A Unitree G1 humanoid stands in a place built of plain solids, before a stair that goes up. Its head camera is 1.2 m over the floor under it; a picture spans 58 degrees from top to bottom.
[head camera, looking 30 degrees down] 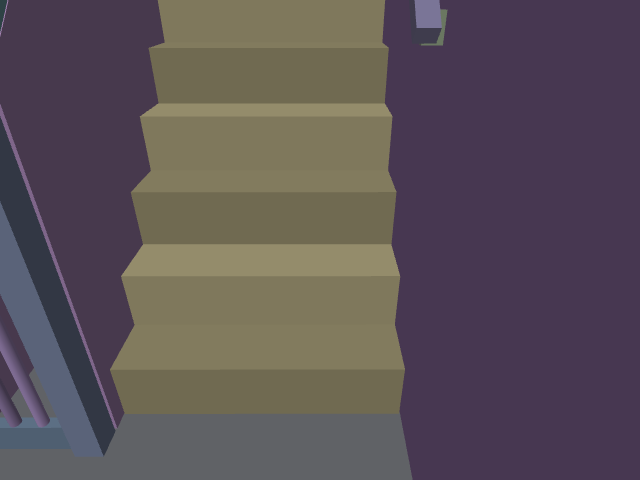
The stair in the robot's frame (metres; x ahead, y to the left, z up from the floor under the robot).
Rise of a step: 0.20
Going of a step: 0.20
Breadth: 0.90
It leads straight ahead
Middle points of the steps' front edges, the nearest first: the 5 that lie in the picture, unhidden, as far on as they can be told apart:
0.94 0.19 0.20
1.14 0.19 0.41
1.35 0.19 0.61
1.55 0.19 0.81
1.75 0.19 1.02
